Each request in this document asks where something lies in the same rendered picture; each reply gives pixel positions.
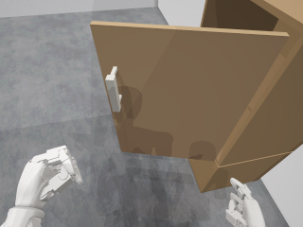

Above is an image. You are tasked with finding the left robot forearm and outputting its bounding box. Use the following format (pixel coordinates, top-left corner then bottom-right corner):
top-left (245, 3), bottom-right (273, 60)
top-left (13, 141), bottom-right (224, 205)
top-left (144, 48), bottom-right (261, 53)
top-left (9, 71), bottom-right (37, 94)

top-left (0, 206), bottom-right (45, 227)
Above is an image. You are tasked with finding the handle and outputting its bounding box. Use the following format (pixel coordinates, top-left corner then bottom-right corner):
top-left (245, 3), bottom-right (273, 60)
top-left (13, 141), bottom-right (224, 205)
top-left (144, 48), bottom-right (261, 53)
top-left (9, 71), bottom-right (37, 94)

top-left (105, 66), bottom-right (122, 113)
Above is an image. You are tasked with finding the robot right hand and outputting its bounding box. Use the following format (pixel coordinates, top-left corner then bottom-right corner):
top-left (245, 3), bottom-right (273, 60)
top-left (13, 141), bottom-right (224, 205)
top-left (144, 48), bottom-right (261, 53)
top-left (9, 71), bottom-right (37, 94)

top-left (225, 178), bottom-right (266, 227)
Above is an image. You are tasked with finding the robot left hand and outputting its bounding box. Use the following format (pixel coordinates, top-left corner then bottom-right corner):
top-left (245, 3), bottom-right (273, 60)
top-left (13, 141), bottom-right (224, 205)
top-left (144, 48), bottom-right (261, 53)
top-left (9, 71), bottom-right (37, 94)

top-left (15, 146), bottom-right (83, 210)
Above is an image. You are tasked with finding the cupboard door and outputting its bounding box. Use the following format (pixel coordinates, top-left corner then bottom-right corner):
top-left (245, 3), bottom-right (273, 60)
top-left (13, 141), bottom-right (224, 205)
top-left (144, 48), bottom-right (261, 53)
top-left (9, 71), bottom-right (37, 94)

top-left (90, 21), bottom-right (290, 162)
